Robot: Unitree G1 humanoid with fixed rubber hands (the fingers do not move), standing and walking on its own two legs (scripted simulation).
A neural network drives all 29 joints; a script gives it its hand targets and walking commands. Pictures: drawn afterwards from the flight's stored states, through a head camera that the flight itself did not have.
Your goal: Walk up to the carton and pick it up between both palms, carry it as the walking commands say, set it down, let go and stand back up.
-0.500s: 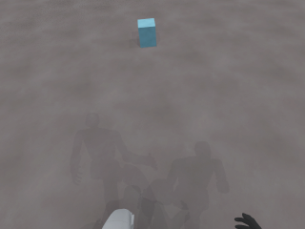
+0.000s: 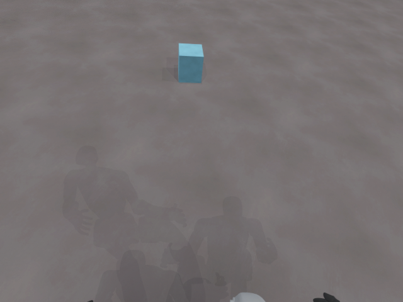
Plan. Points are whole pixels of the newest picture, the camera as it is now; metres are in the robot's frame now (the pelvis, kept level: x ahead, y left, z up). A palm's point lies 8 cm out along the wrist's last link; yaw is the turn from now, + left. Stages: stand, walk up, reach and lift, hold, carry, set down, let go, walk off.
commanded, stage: walk up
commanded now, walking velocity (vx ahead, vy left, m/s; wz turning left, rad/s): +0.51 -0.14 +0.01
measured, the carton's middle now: (190, 63) +2.03 +0.01 -0.65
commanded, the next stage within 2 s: none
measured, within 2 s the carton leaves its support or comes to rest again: neither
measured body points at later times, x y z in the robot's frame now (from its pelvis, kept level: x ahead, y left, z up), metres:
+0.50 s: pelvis +0.24 -0.08 +0.00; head +0.24 -0.12 +0.45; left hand +0.29 +0.19 -0.10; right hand +0.31 -0.35 -0.13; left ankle +0.17 +0.10 -0.65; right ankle +0.22 -0.19 -0.74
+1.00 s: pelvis +0.47 +0.01 +0.00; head +0.48 +0.04 +0.45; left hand +0.54 +0.26 -0.15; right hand +0.56 -0.28 -0.09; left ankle +0.51 +0.10 -0.74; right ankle +0.38 -0.17 -0.65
